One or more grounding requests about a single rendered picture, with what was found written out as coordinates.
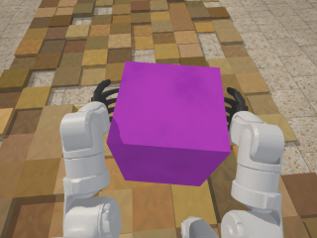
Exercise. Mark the robot right upper arm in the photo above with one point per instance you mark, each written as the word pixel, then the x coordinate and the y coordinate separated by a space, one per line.
pixel 249 224

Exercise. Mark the left robot forearm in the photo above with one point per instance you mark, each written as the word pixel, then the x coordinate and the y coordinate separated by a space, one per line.
pixel 83 149

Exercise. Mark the left robot hand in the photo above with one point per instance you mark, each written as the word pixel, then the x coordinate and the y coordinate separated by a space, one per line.
pixel 100 96

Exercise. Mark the right robot forearm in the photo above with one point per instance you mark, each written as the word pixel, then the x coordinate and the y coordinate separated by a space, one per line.
pixel 259 164

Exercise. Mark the carton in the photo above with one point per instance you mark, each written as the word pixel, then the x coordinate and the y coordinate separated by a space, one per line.
pixel 169 123

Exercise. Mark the robot left upper arm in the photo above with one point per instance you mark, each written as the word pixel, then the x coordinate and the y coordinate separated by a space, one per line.
pixel 93 217

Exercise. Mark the right robot hand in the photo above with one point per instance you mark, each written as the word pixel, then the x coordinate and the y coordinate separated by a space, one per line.
pixel 239 104

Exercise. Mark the robot right thigh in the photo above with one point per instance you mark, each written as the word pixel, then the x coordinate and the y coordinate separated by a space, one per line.
pixel 196 227

